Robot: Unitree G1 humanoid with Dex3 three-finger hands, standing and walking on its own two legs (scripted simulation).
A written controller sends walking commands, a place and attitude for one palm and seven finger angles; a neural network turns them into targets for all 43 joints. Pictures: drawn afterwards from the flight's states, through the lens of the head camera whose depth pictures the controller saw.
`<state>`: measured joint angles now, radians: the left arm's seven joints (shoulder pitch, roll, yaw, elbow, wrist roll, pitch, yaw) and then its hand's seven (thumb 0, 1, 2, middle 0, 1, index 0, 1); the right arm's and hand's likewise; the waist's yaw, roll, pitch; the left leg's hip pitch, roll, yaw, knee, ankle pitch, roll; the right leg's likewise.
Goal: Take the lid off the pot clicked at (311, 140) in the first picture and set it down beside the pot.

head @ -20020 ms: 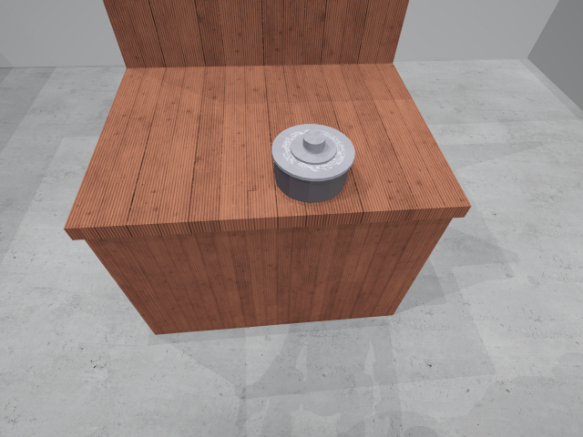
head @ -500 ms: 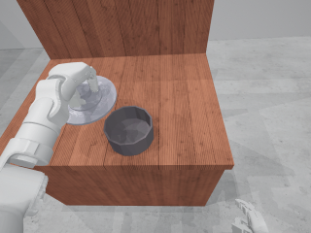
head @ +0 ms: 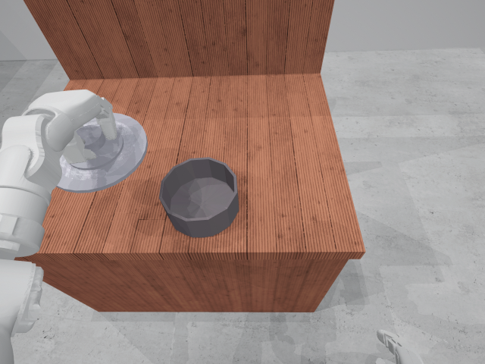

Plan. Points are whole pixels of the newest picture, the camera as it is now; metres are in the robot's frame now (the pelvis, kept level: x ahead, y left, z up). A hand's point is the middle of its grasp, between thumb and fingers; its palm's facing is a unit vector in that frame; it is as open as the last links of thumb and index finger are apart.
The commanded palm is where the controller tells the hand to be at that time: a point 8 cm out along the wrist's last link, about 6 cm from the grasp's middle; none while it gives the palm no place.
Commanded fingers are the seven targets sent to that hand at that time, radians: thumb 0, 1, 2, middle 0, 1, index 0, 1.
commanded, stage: move the lid sideways beside the pot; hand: left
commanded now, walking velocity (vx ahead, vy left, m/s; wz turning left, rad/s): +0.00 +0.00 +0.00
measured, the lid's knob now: (89, 138) +0.45 +0.28 +0.12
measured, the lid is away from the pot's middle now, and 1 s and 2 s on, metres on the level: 0.16 0.24 0.24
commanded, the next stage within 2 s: lower the lid onto the table in 0.74 s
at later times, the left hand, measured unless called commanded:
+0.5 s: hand (44, 144) +0.42 +0.33 +0.14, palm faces -0.35 -0.06 -0.94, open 7.4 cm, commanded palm +0.42 +0.33 +0.22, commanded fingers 0.00 0.60 1.02 -0.84 -1.06 -0.88 -1.10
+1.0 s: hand (39, 146) +0.42 +0.34 +0.14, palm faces -0.37 -0.06 -0.93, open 7.4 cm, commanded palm +0.43 +0.34 +0.20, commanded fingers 0.00 0.60 1.02 -0.84 -1.06 -0.88 -1.10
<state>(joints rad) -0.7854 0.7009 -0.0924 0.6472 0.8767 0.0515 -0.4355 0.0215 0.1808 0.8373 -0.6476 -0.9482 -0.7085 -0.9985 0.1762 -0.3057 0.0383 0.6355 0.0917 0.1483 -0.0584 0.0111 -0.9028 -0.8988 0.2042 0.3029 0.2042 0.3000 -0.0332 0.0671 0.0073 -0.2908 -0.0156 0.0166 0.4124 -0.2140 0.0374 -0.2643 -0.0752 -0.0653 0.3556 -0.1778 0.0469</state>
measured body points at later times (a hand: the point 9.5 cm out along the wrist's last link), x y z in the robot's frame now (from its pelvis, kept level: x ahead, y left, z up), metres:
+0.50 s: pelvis +0.00 +0.01 +0.00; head +0.06 -0.01 +0.44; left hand +0.43 +0.33 +0.19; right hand +0.13 -0.26 -0.13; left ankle -0.01 +0.10 -0.74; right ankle -0.01 -0.15 -0.74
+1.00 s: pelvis +0.00 +0.01 +0.00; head +0.07 +0.00 +0.44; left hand +0.44 +0.34 +0.19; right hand +0.11 -0.25 -0.13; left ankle -0.01 +0.10 -0.74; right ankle -0.01 -0.15 -0.74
